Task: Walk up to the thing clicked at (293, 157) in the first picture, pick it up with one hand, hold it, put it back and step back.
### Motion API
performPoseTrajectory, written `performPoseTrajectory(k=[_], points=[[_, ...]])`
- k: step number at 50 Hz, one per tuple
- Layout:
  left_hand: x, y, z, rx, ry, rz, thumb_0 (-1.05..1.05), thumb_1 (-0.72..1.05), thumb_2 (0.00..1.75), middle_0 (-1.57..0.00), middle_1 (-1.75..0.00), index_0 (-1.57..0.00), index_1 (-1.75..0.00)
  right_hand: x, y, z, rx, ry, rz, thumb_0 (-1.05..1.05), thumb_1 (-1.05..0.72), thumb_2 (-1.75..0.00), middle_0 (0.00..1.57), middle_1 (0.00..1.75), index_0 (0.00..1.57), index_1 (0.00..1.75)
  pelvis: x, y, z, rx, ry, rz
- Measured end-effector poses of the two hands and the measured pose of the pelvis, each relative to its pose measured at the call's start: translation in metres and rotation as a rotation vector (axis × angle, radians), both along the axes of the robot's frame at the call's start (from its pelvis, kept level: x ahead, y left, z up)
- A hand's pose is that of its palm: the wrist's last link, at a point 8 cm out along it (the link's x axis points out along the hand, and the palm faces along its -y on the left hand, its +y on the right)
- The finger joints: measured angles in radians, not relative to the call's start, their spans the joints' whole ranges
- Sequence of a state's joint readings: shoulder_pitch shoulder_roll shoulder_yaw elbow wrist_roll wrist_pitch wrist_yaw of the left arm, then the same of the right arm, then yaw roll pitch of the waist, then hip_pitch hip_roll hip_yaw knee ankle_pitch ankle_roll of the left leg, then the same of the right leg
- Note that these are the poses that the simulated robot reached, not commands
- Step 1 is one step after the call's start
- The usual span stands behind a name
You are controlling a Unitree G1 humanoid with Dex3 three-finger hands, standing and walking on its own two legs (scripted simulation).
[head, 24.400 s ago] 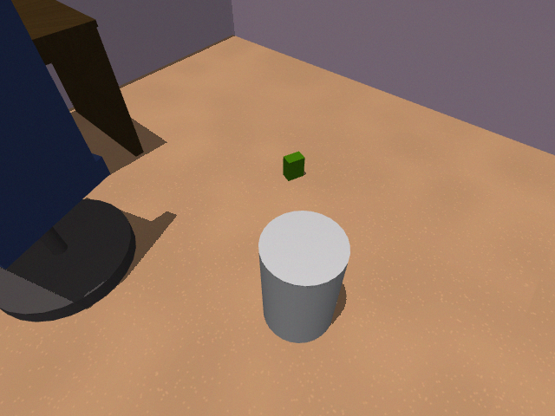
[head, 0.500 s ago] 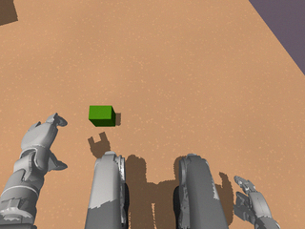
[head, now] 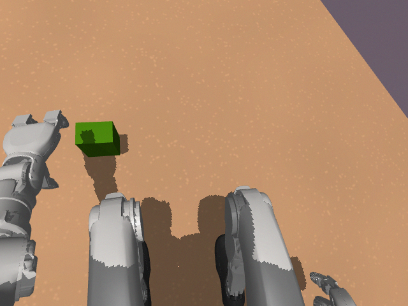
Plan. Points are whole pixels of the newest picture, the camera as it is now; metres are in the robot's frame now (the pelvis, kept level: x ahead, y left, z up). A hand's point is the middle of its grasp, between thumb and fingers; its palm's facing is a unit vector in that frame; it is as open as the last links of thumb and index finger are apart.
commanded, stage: rise first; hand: left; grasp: from above
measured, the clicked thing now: (99, 140) +0.51 +0.25 -0.33
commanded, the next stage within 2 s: none
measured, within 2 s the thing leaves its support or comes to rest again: neither
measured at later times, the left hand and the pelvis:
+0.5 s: hand (61, 151) +0.44 +0.29 -0.19, palm faces -0.46 -0.03 -0.88, open 14.0 cm; pelvis +0.01 +0.00 -0.03, yaw -1 degrees
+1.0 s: hand (68, 148) +0.45 +0.29 -0.21, palm faces -0.46 -0.04 -0.89, open 13.9 cm; pelvis +0.01 +0.00 -0.04, yaw -2 degrees
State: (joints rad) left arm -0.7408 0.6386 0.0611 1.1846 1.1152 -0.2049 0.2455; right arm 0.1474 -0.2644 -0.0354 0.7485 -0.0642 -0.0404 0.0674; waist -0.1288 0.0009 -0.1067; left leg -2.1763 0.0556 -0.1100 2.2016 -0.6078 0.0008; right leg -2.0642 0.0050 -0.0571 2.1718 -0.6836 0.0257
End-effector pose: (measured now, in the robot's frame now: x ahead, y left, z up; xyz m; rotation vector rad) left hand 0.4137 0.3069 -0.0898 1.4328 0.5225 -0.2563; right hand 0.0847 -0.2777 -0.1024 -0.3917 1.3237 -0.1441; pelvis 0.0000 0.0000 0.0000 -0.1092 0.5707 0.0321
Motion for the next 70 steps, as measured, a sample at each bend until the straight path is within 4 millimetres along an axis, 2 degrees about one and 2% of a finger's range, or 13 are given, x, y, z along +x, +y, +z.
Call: performPoseTrajectory(k=[14, 25, 39, 70], points=[[0.018, -0.009, -0.027, 0.041, -0.012, -0.085, 0.0, -0.5, 0.99, -0.1, -0.97, -0.1, -0.98, 0.006, 0.011, -0.025, 0.029, 0.027, 0.017, 0.01, -0.91, -0.9, 0.2, 0.3, 0.2, 0.3, 0.005, 0.003, -0.021, -0.009, 0.008, -0.009], [0.028, -0.014, -0.04, 0.067, -0.017, -0.108, 0.0, -0.49, 0.98, -0.09, -0.99, -0.1, -0.99, 0.0, 0.01, -0.037, 0.039, 0.059, 0.024, 0.01, -0.91, -0.9, 0.2, 0.3, 0.2, 0.3, 0.007, 0.0, -0.031, -0.004, 0.012, -0.019], [0.038, -0.02, -0.052, 0.058, -0.031, -0.096, 0.0, -0.48, 0.96, -0.09, -1.02, -0.11, -1.01, -0.014, 0.002, -0.04, 0.019, 0.099, 0.017, 0.01, -0.91, -0.9, 0.2, 0.3, 0.2, 0.3, 0.009, -0.002, -0.039, -0.005, 0.015, -0.029], [0.051, -0.024, -0.067, 0.064, -0.026, -0.095, 0.0, -0.5, 0.99, -0.09, -1.01, -0.1, -1.01, -0.024, 0.006, -0.045, 0.021, 0.112, 0.03, 0.0, -0.91, -0.9, 0.2, 0.3, 0.2, 0.3, 0.009, -0.001, -0.05, -0.015, 0.003, -0.035]])
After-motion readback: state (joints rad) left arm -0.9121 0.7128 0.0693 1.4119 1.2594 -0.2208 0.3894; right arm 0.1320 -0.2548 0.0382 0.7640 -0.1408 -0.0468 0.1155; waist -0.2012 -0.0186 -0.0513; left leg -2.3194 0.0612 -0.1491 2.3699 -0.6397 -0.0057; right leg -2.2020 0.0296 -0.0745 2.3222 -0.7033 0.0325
